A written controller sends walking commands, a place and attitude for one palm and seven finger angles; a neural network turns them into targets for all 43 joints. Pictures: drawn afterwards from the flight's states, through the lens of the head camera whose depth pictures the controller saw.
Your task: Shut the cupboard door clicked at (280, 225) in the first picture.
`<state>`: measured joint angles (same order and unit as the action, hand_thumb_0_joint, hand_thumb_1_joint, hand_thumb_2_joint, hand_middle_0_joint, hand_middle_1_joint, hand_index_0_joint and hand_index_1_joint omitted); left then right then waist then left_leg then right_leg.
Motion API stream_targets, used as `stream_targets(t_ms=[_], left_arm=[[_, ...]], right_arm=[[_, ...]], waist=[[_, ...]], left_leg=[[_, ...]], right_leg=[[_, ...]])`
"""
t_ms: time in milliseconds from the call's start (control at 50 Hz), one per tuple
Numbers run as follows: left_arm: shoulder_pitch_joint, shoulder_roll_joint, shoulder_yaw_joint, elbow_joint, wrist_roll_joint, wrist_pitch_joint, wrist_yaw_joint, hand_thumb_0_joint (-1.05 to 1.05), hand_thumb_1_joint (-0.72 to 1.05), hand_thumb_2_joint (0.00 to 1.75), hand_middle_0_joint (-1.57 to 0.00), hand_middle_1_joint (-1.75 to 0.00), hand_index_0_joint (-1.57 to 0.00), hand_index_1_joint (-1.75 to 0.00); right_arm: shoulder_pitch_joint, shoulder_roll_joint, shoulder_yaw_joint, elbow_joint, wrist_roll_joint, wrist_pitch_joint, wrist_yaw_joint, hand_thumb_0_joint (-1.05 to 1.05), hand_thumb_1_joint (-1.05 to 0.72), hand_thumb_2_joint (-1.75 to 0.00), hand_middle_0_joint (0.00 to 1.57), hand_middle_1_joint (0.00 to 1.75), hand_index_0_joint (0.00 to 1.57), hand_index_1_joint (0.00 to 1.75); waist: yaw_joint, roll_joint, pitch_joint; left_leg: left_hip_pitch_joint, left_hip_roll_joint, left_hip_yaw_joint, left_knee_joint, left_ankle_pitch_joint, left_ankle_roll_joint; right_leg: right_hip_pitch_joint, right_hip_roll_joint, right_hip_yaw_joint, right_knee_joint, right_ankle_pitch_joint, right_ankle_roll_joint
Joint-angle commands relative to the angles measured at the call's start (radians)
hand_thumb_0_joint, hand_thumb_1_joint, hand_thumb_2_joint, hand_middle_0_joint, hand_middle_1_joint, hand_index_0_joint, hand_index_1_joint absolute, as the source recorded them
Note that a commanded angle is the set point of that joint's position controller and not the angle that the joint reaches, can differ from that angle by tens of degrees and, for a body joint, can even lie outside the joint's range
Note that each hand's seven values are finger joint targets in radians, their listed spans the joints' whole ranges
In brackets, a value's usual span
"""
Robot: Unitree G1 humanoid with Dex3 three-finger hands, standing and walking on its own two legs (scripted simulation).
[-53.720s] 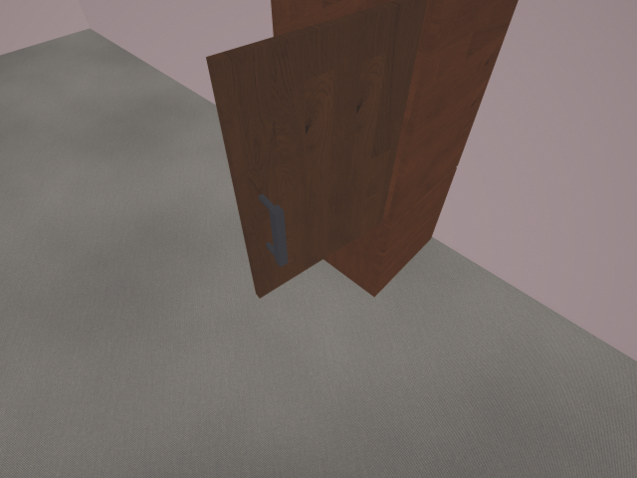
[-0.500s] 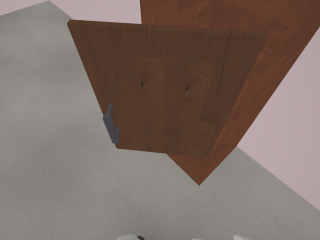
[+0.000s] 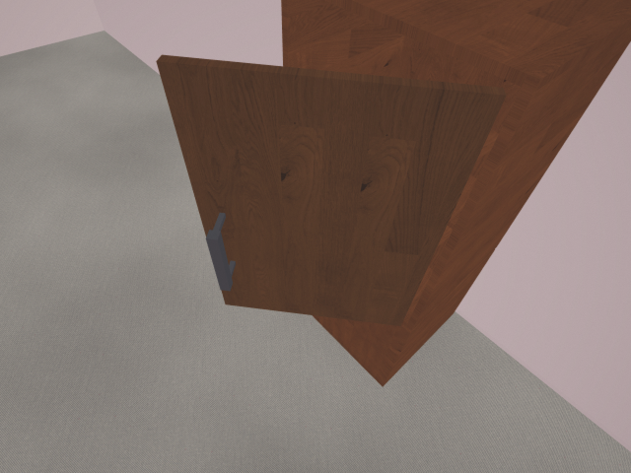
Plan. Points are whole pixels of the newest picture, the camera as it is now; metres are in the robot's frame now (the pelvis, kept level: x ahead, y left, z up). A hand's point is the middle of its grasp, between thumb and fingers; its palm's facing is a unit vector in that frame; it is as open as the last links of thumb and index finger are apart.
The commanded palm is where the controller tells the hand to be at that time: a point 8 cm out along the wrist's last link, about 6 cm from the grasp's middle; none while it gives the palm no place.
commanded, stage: come to a stop and stand still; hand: left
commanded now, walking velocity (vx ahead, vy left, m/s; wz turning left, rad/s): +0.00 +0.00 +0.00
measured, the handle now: (223, 253) +0.49 +0.20 -0.10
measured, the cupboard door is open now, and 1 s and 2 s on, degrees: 41 41 41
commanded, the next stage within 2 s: look again from close up in 0.36 s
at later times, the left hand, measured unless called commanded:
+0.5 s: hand out of the picture +0.02 +0.20 -0.16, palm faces -0.02 -0.97 -0.26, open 7.4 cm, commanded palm none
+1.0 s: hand out of the picture +0.08 +0.18 -0.16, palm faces -0.03 -0.97 -0.26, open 7.4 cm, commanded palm none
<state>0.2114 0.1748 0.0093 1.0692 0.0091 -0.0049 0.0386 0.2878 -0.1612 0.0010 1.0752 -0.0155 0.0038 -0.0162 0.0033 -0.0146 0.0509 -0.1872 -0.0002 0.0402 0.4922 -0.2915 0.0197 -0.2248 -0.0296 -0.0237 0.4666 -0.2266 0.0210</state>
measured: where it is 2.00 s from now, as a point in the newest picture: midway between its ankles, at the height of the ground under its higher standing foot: outside the picture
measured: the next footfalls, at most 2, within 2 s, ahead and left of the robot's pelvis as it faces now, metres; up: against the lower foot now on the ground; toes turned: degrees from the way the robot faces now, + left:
none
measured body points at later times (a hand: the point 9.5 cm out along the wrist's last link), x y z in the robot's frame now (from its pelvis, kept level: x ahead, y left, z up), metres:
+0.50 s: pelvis +0.01 +0.01 +0.00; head +0.03 -0.01 +0.45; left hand +0.03 +0.25 -0.14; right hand +0.03 -0.23 -0.16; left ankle -0.02 +0.10 -0.74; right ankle +0.01 -0.13 -0.74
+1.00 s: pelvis +0.02 -0.02 +0.00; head +0.05 -0.03 +0.45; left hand +0.08 +0.23 -0.14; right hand +0.06 -0.27 -0.15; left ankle -0.02 +0.10 -0.74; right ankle +0.01 -0.14 -0.74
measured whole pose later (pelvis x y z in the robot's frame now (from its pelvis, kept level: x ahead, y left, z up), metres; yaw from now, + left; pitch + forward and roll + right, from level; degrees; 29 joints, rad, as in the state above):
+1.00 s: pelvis +0.02 -0.02 +0.00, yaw -1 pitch +0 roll +1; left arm 0.16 0.22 0.00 1.09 0.01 -0.02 0.02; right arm 0.18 -0.22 0.01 1.10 -0.02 -0.03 -0.02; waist 0.00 0.01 0.07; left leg -0.11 0.01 0.05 0.39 -0.27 0.00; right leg -0.20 -0.02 -0.01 0.45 -0.25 0.00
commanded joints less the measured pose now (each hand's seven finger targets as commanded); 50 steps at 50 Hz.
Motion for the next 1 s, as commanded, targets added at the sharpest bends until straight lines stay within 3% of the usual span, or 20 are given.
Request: stream_targets(t_ms=[0,60,100,160,220,460,980], left_arm=[[0.046,0.131,0.008,-0.05,0.009,-0.025,0.002,0.0,0.9,0.9,-0.2,-0.3,-0.2,-0.3],[0.059,0.101,0.0,-0.041,0.011,-0.016,-0.003,0.0,0.9,0.9,-0.2,-0.3,-0.2,-0.3],[0.069,0.098,0.0,-0.037,0.007,-0.015,-0.004,0.0,0.9,0.9,-0.2,-0.3,-0.2,-0.3],[0.072,0.108,0.0,-0.03,0.008,-0.014,-0.006,0.0,0.9,0.9,-0.2,-0.3,-0.2,-0.3],[0.077,0.118,0.003,-0.026,0.007,-0.013,-0.006,0.0,0.9,0.9,-0.2,-0.3,-0.2,-0.3],[0.058,0.156,0.009,-0.012,0.007,-0.022,-0.007,0.0,0.9,0.9,-0.2,-0.3,-0.2,-0.3],[-0.025,0.201,0.019,-0.025,0.002,-0.026,-0.011,0.0,0.9,0.9,-0.2,-0.3,-0.2,-0.3]], right_arm=[[0.05,-0.103,-0.012,-0.119,-0.004,-0.037,0.001,0.0,-0.9,-0.9,0.2,0.3,0.2,0.3],[0.054,-0.113,-0.012,-0.129,-0.002,-0.042,-0.007,0.0,-0.9,-0.9,0.2,0.3,0.2,0.3],[0.055,-0.129,-0.013,-0.125,-0.002,-0.045,-0.008,0.0,-0.9,-0.9,0.2,0.3,0.2,0.3],[0.043,-0.134,-0.014,-0.113,-0.001,-0.045,-0.009,0.0,-0.9,-0.9,0.2,0.3,0.2,0.3],[0.039,-0.151,-0.016,-0.101,-0.001,-0.046,-0.008,0.0,-0.9,-0.9,0.2,0.3,0.2,0.3],[-0.003,-0.16,-0.019,-0.051,0.002,-0.052,-0.013,0.0,-0.9,-0.9,0.2,0.3,0.2,0.3],[-0.067,-0.189,-0.018,-0.008,0.0,-0.044,-0.013,0.0,-0.9,-0.9,0.2,0.3,0.2,0.3]], waist=[[-0.008,0.111,-0.034],[-0.001,0.038,0.017],[0.0,0.009,0.012],[0.001,0.022,0.05],[0.001,0.007,0.045],[0.001,-0.004,-0.019],[0.003,0.013,-0.062]], left_leg=[[-0.089,0.099,-0.121,-0.089,0.098,0.01],[-0.118,0.112,-0.14,-0.129,0.11,0.031],[-0.095,0.107,-0.14,-0.145,0.096,0.032],[-0.096,0.101,-0.133,-0.177,0.053,0.034],[-0.081,0.102,-0.133,-0.196,0.017,0.033],[0.027,0.096,-0.081,-0.147,0.225,0.028],[0.066,0.108,-0.065,-0.154,0.277,0.001]], right_leg=[[0.007,-0.065,0.059,0.01,-0.037,-0.067],[0.002,-0.044,0.036,0.021,-0.029,-0.056],[-0.001,-0.047,0.049,0.018,-0.025,-0.052],[-0.016,-0.052,0.058,0.003,-0.018,-0.052],[-0.016,-0.054,0.065,-0.005,-0.019,-0.05],[0.018,-0.079,0.086,-0.022,0.151,-0.052],[0.09,-0.089,0.095,-0.061,0.277,-0.064]])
